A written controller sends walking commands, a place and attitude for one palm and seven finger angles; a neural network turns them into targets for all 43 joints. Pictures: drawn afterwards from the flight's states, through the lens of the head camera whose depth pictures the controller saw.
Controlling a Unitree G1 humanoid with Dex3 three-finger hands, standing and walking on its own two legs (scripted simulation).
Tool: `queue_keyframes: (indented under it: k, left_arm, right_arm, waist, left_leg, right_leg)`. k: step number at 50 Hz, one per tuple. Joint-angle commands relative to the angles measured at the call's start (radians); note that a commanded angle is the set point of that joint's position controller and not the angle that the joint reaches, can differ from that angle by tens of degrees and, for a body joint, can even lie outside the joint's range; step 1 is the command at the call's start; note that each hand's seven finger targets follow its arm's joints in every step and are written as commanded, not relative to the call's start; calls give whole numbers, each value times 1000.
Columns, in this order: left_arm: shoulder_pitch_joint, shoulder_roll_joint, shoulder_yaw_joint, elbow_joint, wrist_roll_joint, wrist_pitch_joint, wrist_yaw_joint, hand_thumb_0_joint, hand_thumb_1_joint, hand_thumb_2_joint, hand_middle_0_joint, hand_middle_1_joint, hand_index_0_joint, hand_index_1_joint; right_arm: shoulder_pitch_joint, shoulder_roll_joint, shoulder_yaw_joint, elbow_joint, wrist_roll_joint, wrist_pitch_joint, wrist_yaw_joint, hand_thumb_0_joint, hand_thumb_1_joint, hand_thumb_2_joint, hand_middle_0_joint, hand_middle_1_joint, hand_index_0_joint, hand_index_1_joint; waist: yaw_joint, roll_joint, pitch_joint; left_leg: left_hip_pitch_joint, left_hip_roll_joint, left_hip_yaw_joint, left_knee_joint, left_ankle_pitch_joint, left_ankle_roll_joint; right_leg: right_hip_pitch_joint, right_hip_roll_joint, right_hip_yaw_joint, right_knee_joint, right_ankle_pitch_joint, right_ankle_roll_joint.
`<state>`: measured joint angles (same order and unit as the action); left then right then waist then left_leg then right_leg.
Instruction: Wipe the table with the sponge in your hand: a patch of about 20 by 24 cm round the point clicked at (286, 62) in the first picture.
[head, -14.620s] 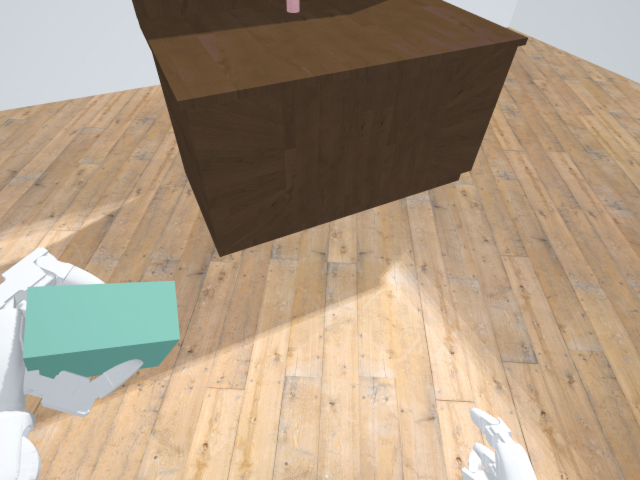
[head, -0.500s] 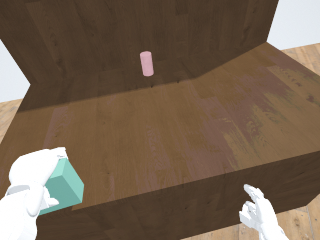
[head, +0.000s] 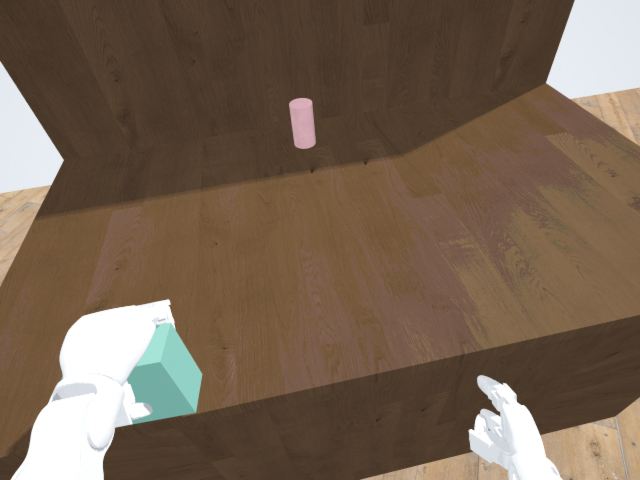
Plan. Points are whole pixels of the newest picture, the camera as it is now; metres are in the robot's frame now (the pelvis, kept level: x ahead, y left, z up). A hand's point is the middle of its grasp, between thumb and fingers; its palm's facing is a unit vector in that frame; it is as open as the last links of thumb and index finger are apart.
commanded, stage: move the sponge above the wiping area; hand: left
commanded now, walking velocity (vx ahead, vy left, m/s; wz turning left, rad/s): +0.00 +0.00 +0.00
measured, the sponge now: (145, 384) +0.20 +0.27 +0.02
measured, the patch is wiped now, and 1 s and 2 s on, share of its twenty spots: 0.00 0.00 0.00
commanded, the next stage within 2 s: none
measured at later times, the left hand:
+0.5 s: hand (139, 360) +0.20 +0.26 +0.07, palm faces -0.05 -0.07 -1.00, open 9.9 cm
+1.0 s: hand (122, 351) +0.21 +0.27 +0.09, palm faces +0.06 -0.04 -1.00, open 9.9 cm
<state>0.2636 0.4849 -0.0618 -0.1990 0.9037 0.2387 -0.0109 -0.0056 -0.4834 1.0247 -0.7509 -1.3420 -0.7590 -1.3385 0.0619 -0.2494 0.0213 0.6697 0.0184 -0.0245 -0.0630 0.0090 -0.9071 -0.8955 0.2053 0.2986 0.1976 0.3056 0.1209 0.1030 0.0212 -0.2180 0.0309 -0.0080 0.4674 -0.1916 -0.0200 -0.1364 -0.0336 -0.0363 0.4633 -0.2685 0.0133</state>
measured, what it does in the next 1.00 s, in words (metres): stands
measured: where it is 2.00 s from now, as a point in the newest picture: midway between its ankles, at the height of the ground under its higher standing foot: outside the picture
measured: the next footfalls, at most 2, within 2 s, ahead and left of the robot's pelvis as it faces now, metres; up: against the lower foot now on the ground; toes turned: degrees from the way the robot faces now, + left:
none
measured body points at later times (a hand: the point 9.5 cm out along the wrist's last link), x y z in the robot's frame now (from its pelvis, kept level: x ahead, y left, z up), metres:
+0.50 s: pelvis +0.00 -0.01 +0.00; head -0.01 -0.05 +0.45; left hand +0.20 +0.26 +0.13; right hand +0.24 -0.21 -0.08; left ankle +0.04 +0.13 -0.74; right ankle -0.01 -0.13 -0.74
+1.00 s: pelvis +0.00 -0.01 +0.00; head -0.01 -0.04 +0.45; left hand +0.20 +0.27 +0.15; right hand +0.24 -0.21 -0.08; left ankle +0.04 +0.13 -0.74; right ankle -0.01 -0.13 -0.74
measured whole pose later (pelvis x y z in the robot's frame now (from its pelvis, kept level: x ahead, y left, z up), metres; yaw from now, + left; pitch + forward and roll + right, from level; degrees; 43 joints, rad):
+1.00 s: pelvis +0.00 -0.01 +0.00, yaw +0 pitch -4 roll -1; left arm 0.27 0.53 0.00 -0.22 0.91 0.15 0.07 -0.01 -0.48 1.02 -0.75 -1.34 -0.76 -1.34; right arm 0.07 -0.24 0.01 0.68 0.01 -0.03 -0.07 0.01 -0.91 -0.90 0.20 0.30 0.20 0.31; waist 0.14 0.10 0.02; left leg -0.20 0.05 -0.01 0.47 -0.20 -0.04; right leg -0.11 -0.01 -0.04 0.45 -0.27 0.00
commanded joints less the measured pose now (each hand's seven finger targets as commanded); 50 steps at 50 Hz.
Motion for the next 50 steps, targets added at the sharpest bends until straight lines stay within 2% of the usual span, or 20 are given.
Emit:
queue_keyframes:
  k: [1,4,5,10,13,17,19,20,23,24,28,29,33,35,38,42,44,45,49,50]
  left_arm:
    - [-280,313,283,-255,78,-60,133,0,100,1300,-1200,-1600,-1200,-1600]
    - [-263,313,319,-229,43,-31,177,0,100,1300,-1200,-1600,-1200,-1600]
    - [-288,258,270,-201,27,-14,177,0,100,1300,-1200,-1600,-1200,-1600]
    - [-250,219,206,-91,-15,81,102,0,100,1300,-1200,-1600,-1200,-1600]
    - [-184,169,123,-118,-25,82,30,0,100,1300,-1200,-1600,-1200,-1600]
    - [-261,233,147,-174,4,18,-13,0,100,1300,-1200,-1600,-1200,-1600]
    - [-311,327,244,-250,23,-38,16,0,100,1300,-1200,-1600,-1200,-1600]
    - [-342,314,237,-274,46,-64,35,0,100,1300,-1200,-1600,-1200,-1600]
    - [-298,311,289,-253,56,-113,113,0,100,1300,-1200,-1600,-1200,-1600]
    - [-283,355,346,-258,48,-104,138,0,100,1300,-1200,-1600,-1200,-1600]
    - [-248,266,297,-131,7,-15,171,0,100,1300,-1200,-1600,-1200,-1600]
    - [-242,295,326,-112,-6,19,167,0,100,1300,-1200,-1600,-1200,-1600]
    - [-206,213,189,-102,-19,92,77,0,100,1300,-1200,-1600,-1200,-1600]
    - [-175,167,127,-132,-33,93,27,0,100,1300,-1200,-1600,-1200,-1600]
    - [-179,205,137,-207,-21,35,-15,0,100,1300,-1200,-1600,-1200,-1600]
    - [-257,306,246,-284,33,-63,32,0,100,1300,-1200,-1600,-1200,-1600]
    - [-233,407,371,-310,47,-87,93,0,100,1300,-1200,-1600,-1200,-1600]
    - [-260,336,323,-309,57,-91,118,0,100,1300,-1200,-1600,-1200,-1600]
    - [-249,314,348,-197,6,-28,179,0,100,1300,-1200,-1600,-1200,-1600]
    - [-283,264,293,-171,-5,-5,172,0,100,1300,-1200,-1600,-1200,-1600]
  right_arm:
    - [-180,-86,-39,-167,-11,-66,-17,0,-900,-900,200,300,200,300]
    - [-211,-90,-44,-158,-1,-59,-7,0,-900,-900,200,300,200,300]
    - [-210,-86,-39,-158,1,-55,-6,0,-900,-900,200,300,200,300]
    - [-258,-104,-28,-153,20,-41,-4,0,-900,-900,200,300,200,300]
    - [-251,-103,-27,-173,24,-43,-4,0,-900,-900,200,300,200,300]
    - [-231,-103,-20,-180,11,-52,-10,0,-900,-900,200,300,200,300]
    - [-235,-98,-26,-184,6,-69,-20,0,-900,-900,200,300,200,300]
    - [-209,-90,-25,-190,-6,-74,-27,0,-900,-900,200,300,200,300]
    - [-174,-92,-45,-168,-15,-73,-26,0,-900,-900,200,300,200,300]
    - [-196,-95,-45,-167,-9,-78,-24,0,-900,-900,200,300,200,300]
    - [-196,-100,-55,-149,9,-51,-9,0,-900,-900,200,300,200,300]
    - [-233,-108,-50,-145,17,-49,-8,0,-900,-900,200,300,200,300]
    - [-261,-112,-36,-164,25,-37,-6,0,-900,-900,200,300,200,300]
    - [-275,-104,-24,-185,29,-46,-4,0,-900,-900,200,300,200,300]
    - [-235,-103,-29,-193,18,-57,-7,0,-900,-900,200,300,200,300]
    - [-201,-98,-32,-186,-6,-69,-19,0,-900,-900,200,300,200,300]
    - [-203,-104,-40,-177,-10,-71,-23,0,-900,-900,200,300,200,300]
    - [-193,-90,-38,-180,-15,-68,-23,0,-900,-900,200,300,200,300]
    - [-213,-99,-51,-151,10,-56,-12,0,-900,-900,200,300,200,300]
    - [-216,-98,-46,-151,11,-51,-11,0,-900,-900,200,300,200,300]
  waist:
    - [14,26,-218]
    - [25,75,-193]
    - [17,56,-198]
    - [9,-25,-146]
    - [-5,-57,-130]
    - [-12,-65,-132]
    - [-2,-44,-155]
    - [5,-21,-209]
    - [11,2,-212]
    - [24,31,-196]
    - [18,-11,-162]
    - [25,-5,-137]
    - [9,-41,-127]
    - [7,-32,-117]
    - [-7,-89,-153]
    - [6,-38,-188]
    - [29,12,-187]
    - [22,39,-212]
    - [22,58,-146]
    - [15,18,-164]
  left_leg:
    - [173,-32,-43,-39,166,44]
    - [169,-32,-44,-49,159,33]
    - [156,-37,-30,-51,156,33]
    - [109,-46,-18,-73,107,36]
    - [103,-50,-22,-74,101,47]
    - [114,-55,-25,-58,72,55]
    - [151,-50,-34,-46,67,56]
    - [167,-58,-29,-33,107,58]
    - [190,-44,-34,-23,175,44]
    - [190,-44,-37,-28,160,43]
    - [137,-35,-20,-44,168,31]
    - [131,-39,-20,-57,144,31]
    - [104,-50,-17,-69,121,41]
    - [96,-57,-19,-65,96,49]
    - [120,-55,-24,-49,117,59]
    - [166,-52,-34,-31,147,54]
    - [170,-46,-46,-31,149,46]
    - [172,-51,-35,-25,178,45]
    - [157,-35,-35,-50,150,29]
    - [145,-38,-25,-52,143,31]
  right_leg:
    - [-55,54,42,-94,106,-80]
    - [-50,58,76,-106,107,-91]
    - [-42,49,41,-106,109,-83]
    - [-33,39,30,-116,97,-61]
    - [-33,33,30,-115,102,-51]
    - [-59,37,30,-127,69,-51]
    - [-65,51,74,-132,51,-63]
    - [-53,46,43,-120,75,-67]
    - [-63,46,58,-116,127,-78]
    - [-63,54,93,-123,116,-89]
    - [-42,35,66,-116,149,-74]
    - [-39,43,91,-123,125,-80]
    - [-29,29,49,-114,122,-54]
    - [-37,34,30,-111,100,-53]
    - [-35,32,34,-107,132,-46]
    - [-55,41,46,-117,125,-62]
    - [-44,54,91,-117,117,-83]
    - [-43,47,61,-107,127,-86]
    - [-56,51,95,-127,108,-90]
    - [-47,40,58,-123,109,-77]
